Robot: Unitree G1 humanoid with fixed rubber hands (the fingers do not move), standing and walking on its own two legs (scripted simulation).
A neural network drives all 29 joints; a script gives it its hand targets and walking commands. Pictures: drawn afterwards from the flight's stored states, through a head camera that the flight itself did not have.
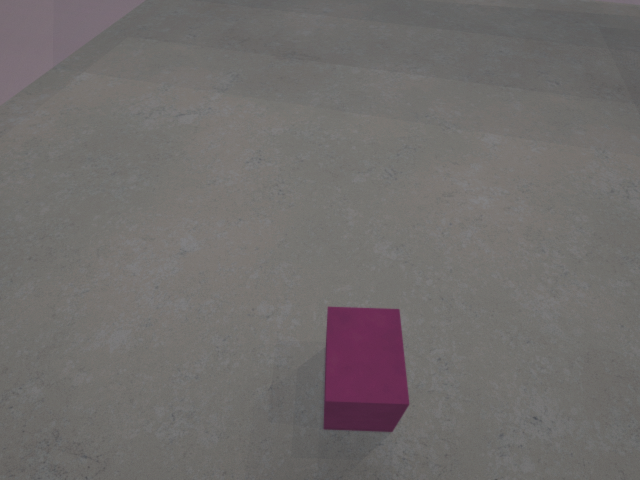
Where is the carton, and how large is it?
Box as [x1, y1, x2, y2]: [324, 307, 408, 431]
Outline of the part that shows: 328,307 325,360 324,428 392,431 408,405 399,310 381,308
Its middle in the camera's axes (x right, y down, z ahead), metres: +0.11 +0.38 +1.11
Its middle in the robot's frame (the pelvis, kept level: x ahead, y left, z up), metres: +0.49 -0.09 -0.63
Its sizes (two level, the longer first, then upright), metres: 0.255 0.200 0.267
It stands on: the floor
